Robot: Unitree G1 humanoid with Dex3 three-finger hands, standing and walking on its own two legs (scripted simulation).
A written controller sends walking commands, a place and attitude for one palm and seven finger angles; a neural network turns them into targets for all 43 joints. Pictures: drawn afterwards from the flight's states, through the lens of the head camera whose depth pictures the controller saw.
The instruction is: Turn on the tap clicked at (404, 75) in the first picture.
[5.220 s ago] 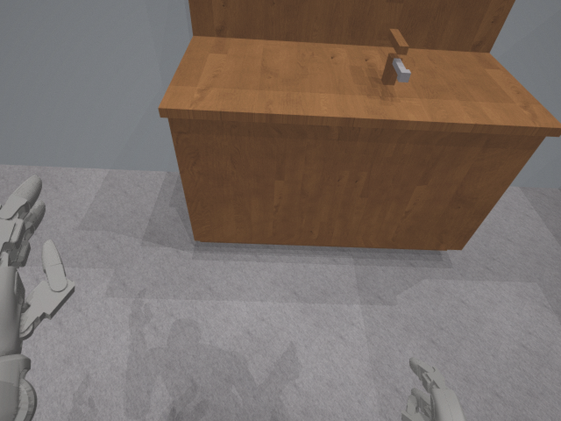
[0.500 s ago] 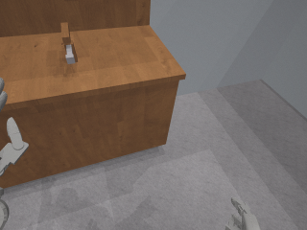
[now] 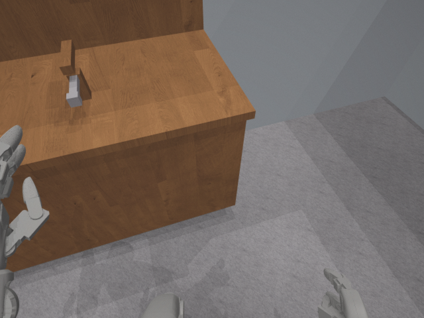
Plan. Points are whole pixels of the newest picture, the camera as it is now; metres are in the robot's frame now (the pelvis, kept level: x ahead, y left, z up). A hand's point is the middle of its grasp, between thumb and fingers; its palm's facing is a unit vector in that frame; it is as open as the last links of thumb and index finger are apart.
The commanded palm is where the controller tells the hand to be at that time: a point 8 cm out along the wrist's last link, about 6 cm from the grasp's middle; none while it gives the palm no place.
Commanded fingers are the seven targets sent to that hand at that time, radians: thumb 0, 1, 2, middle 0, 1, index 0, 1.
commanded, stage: take the last steps up to it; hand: left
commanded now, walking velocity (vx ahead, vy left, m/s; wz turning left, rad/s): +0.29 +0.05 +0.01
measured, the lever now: (74, 99) +0.60 +0.39 +0.04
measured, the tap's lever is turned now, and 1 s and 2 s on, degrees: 0 0 0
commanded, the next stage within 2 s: come to a stop and stand still in 0.64 s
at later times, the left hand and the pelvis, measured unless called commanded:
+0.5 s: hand (66, 149) +0.32 +0.24 +0.18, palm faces +0.38 -0.81 -0.45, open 7.4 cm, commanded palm +0.27 +0.28 +0.18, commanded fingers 0.00 0.90 0.90 -0.20 -0.30 -0.20 -0.30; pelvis +0.10 +0.01 +0.00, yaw -1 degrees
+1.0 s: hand (71, 129) +0.36 +0.25 +0.18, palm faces +0.41 -0.83 -0.38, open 7.4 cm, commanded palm +0.32 +0.28 +0.18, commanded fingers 0.00 0.90 0.90 -0.20 -0.30 -0.20 -0.30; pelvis +0.15 +0.00 -0.01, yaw -2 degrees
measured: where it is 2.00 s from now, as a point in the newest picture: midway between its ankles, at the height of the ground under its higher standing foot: outside the picture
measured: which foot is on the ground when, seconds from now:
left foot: up 0.00-0.18, down 0.20-0.54, up 0.56-0.90, down 0.92-1.00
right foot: down 0.00-0.20, up 0.22-0.52, down 0.54-0.96, up 0.98-1.00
